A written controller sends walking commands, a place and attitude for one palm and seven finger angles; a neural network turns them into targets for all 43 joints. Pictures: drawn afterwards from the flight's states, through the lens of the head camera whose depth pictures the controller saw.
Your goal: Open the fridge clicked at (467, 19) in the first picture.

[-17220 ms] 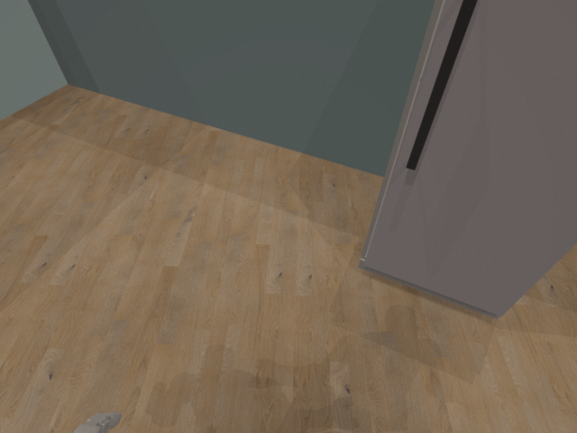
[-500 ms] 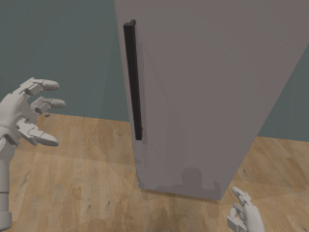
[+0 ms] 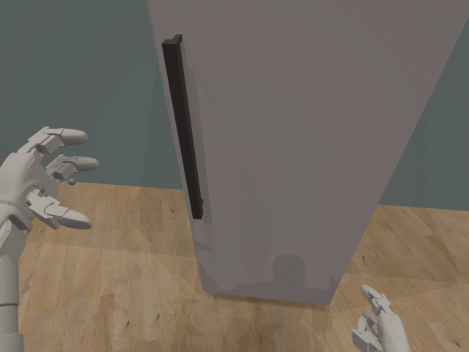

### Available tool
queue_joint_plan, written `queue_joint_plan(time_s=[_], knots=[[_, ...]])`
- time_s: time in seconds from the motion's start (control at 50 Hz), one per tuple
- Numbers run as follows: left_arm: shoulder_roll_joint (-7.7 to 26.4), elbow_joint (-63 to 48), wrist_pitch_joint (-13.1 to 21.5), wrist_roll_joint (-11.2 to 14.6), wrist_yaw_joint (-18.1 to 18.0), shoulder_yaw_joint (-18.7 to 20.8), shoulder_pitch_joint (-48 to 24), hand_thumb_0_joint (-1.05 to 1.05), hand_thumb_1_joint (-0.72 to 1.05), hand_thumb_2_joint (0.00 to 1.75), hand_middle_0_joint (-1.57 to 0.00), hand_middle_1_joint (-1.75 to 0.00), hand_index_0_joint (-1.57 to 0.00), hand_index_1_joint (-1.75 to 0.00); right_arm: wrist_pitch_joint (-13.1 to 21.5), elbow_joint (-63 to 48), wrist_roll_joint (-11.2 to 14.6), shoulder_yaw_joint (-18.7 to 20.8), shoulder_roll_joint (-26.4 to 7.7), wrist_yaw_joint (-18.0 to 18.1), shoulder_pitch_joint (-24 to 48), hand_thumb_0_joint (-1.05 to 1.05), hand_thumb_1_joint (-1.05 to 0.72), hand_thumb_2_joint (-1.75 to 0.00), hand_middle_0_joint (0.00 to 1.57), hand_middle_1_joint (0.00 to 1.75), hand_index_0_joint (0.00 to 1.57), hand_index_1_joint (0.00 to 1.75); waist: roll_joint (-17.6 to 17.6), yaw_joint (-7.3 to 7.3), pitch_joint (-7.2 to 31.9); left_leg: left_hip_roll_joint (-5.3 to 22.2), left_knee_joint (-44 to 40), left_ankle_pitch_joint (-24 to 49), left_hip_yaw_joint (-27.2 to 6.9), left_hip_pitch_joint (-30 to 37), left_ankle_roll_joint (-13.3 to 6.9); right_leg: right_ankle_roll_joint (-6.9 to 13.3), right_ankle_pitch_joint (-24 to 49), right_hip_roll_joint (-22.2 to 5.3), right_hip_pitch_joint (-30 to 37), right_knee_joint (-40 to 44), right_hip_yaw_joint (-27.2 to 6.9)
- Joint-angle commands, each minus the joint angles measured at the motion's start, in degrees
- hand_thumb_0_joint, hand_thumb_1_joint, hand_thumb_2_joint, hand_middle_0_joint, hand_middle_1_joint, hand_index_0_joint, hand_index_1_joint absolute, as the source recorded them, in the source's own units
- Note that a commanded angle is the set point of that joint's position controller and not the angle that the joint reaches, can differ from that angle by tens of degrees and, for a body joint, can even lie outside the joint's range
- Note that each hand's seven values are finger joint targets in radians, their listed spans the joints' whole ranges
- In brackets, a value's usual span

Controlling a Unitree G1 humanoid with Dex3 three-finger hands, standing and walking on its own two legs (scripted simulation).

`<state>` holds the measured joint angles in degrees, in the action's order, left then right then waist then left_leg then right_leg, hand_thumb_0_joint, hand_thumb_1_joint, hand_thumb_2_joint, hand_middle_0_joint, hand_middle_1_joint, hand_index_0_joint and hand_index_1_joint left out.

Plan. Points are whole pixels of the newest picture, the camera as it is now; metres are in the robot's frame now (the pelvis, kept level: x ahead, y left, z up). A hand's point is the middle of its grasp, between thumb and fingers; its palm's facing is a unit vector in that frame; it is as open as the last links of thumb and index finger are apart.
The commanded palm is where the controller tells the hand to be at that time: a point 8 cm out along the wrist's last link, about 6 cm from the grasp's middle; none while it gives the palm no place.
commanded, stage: move the hooked fingers beside the handle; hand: left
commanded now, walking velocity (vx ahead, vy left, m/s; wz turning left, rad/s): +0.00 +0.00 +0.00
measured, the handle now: (189, 144) +0.51 +0.16 +0.11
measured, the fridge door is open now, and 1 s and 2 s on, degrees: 0 0 0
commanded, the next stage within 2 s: none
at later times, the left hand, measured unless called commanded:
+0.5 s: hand (96, 164) +0.32 +0.26 +0.20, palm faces +0.06 -1.00 -0.02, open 14.0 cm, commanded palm +0.29 +0.30 +0.20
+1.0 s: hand (131, 144) +0.38 +0.23 +0.19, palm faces +0.07 -1.00 -0.01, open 13.9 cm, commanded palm +0.36 +0.28 +0.20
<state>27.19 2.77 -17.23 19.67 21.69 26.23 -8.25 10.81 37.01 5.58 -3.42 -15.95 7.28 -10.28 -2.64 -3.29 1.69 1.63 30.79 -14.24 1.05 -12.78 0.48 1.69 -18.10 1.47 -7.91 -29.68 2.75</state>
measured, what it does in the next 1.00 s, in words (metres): stands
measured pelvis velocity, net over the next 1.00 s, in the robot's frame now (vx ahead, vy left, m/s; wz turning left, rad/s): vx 0.01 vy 0.00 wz -0.02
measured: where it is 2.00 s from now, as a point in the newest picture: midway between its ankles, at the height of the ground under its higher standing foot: outside the picture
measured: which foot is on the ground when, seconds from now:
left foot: down 0.00-1.00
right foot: down 0.00-1.00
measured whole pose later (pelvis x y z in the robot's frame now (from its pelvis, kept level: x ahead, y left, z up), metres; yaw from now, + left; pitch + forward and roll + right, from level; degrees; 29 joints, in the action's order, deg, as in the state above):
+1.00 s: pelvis +0.01 +0.00 +0.00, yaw -1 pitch -1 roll +0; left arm 24.1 22.3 -15.7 13.3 13.1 19.0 -26.8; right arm 6.3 39.7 5.0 -2.4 -15.4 6.9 -13.8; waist -1.4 0.4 2.5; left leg 1.5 27.2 -12.8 2.0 -13.1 0.3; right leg 1.8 -16.6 1.4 -8.9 -26.7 1.7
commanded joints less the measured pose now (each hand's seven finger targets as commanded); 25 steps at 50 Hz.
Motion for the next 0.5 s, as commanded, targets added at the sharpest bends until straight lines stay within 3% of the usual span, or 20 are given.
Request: queue_joint_plan(time_s=[0.0,0.06,0.12,0.14,0.16,0.18,0.2,0.28,0.3,0.32,0.38,0.4,0.46,0.48], knots=[[14.55,-10.03,2.98,1.31,-0.21,4.42,-16.96,0.0,-0.5,0.3,-0.3,-1.2,-0.3,-1.2,3.37,-10.07,0.11,2.3,-6.37,0.56,9.38,0.0,-0.9,-0.9,0.2,0.3,0.2,0.3,1.61,-0.19,8.73,-1.6,-1.96,11.59,-1.45,6.88,-1.98,-3.48,20.7,-2.39,-3.3,5.03,-3.84],[15.33,-10.15,2.96,0.87,-0.61,3.96,-18.84,0.0,-0.5,0.3,-0.3,-1.2,-0.3,-1.2,3.22,-9.74,0.16,2.63,-6.89,0.66,9.19,0.0,-0.9,-0.9,0.2,0.3,0.2,0.3,0.31,0.03,8.54,-1.37,-1.98,11.21,-1.45,7.53,-1.88,-2.69,17.94,-1.98,-4.22,5.29,-3.58],[11.89,-12.49,3.27,0.21,-1.34,-0.38,-23.16,0.0,-0.5,0.3,-0.3,-1.2,-0.3,-1.2,3.37,-10.29,0.19,2.12,-6.07,0.96,9.49,0.0,-0.9,-0.9,0.2,0.3,0.2,0.3,-2.11,0.59,8.49,-1.54,-3.72,9.88,-2.32,8.88,-1.75,-1.37,13.57,-0.85,-5.55,5.39,-1.43],[12.27,-12.93,3.66,-0.14,-1.68,-0.57,-25.22,0.0,-0.5,0.3,-0.3,-1.2,-0.3,-1.2,3.36,-9.96,0.12,2.2,-6.21,1.21,9.38,0.0,-0.9,-0.9,0.2,0.3,0.2,0.3,-3.38,1.06,9.0,-1.55,-3.88,9.87,-2.3,9.86,-1.8,-1.24,13.2,-0.67,-5.89,5.65,-1.32],[13.33,-12.89,4.01,-0.24,-2.19,0.17,-25.39,0.0,-0.5,0.3,-0.3,-1.2,-0.3,-1.2,3.44,-9.55,-0.05,2.3,-6.42,1.26,9.36,0.0,-0.9,-0.9,0.2,0.3,0.2,0.3,-2.49,0.87,8.86,-1.27,-3.56,10.26,-2.33,9.84,-1.8,-1.08,13.35,-0.78,-5.49,5.83,-1.68],[12.86,-15.04,4.42,-0.67,-2.57,-0.54,-27.54,0.0,-0.5,0.3,-0.3,-1.2,-0.3,-1.2,3.45,-9.78,-0.12,2.15,-6.17,1.27,9.47,0.0,-0.9,-0.9,0.2,0.3,0.2,0.3,-4.16,0.83,10.85,-1.35,-4.35,10.56,-2.75,10.84,-1.7,-0.86,13.06,-0.69,-5.0,5.69,-0.99],[10.36,-14.52,4.54,-0.67,-2.93,-2.4,-27.31,0.0,-0.5,0.3,-0.3,-1.2,-0.3,-1.2,3.6,-9.82,-0.19,1.84,-5.69,1.31,9.58,0.0,-0.9,-0.9,0.2,0.3,0.2,0.3,-3.3,1.03,10.76,-1.37,-4.54,10.73,-2.96,11.23,-1.68,-0.75,13.04,-0.54,-5.1,5.53,-0.72],[12.37,-10.62,3.86,-1.71,-4.46,-0.8,-28.31,0.0,-0.5,0.3,-0.3,-1.2,-0.3,-1.2,2.95,-8.7,-0.31,1.85,-6.11,1.29,9.14,0.0,-0.9,-0.9,0.2,0.3,0.2,0.3,-2.27,0.49,10.15,-1.17,-5.89,9.17,-3.34,9.96,-1.47,-0.5,10.75,-0.57,-4.93,6.23,-0.19],[10.48,-9.23,3.43,-2.09,-4.81,-2.48,-28.68,0.0,-0.5,0.3,-0.3,-1.2,-0.3,-1.2,2.75,-8.66,-0.27,1.64,-5.79,1.23,9.38,0.0,-0.9,-0.9,0.2,0.3,0.2,0.3,-2.46,0.74,9.66,-1.06,-6.27,8.55,-3.46,9.92,-1.25,-0.41,9.86,-0.5,-5.15,6.2,0.03],[10.69,-8.84,3.02,-2.12,-5.32,-1.62,-27.74,0.0,-0.5,0.3,-0.3,-1.2,-0.3,-1.2,2.64,-8.8,-0.36,1.79,-5.79,1.17,9.29,0.0,-0.9,-0.9,0.2,0.3,0.2,0.3,-2.43,0.2,10.07,-1.12,-6.44,8.75,-3.57,9.79,-1.18,-0.33,10.05,-0.51,-4.69,6.24,0.03],[9.53,-8.54,1.95,-3.21,-6.11,-3.88,-30.53,0.0,-0.5,0.3,-0.3,-1.2,-0.3,-1.2,1.84,-8.78,-0.22,1.74,-5.75,0.9,9.42,0.0,-0.9,-0.9,0.2,0.3,0.2,0.3,-3.17,0.63,11.16,-0.91,-6.75,8.97,-3.36,10.24,-1.08,-0.28,9.97,-0.62,-4.52,6.52,0.08],[7.13,-8.2,1.68,-3.18,-6.36,-5.72,-30.99,0.0,-0.5,0.3,-0.3,-1.2,-0.3,-1.2,1.74,-8.97,-0.22,1.59,-5.43,0.86,9.44,0.0,-0.9,-0.9,0.2,0.3,0.2,0.3,-2.67,1.0,10.69,-0.92,-6.73,9.03,-3.52,10.54,-1.05,-0.25,10.09,-0.45,-4.9,6.42,0.21],[9.32,-5.9,1.96,-3.21,-6.77,-3.92,-30.63,0.0,-0.5,0.3,-0.3,-1.2,-0.3,-1.2,1.13,-8.18,-0.36,1.88,-6.22,0.77,8.68,0.0,-0.9,-0.9,0.2,0.3,0.2,0.3,-0.09,0.96,10.62,-0.68,-6.77,8.7,-3.52,10.05,-1.15,-0.21,9.86,-0.27,-4.64,6.98,0.06],[8.24,-6.27,2.04,-3.29,-6.78,-5.1,-32.62,0.0,-0.5,0.3,-0.3,-1.2,-0.3,-1.2,1.04,-8.41,-0.28,1.78,-5.91,0.82,9.05,0.0,-0.9,-0.9,0.2,0.3,0.2,0.3,-0.44,1.23,10.38,-0.72,-7.16,8.03,-3.46,9.85,-1.27,-0.34,9.36,-0.44,-5.07,7.18,-0.01]])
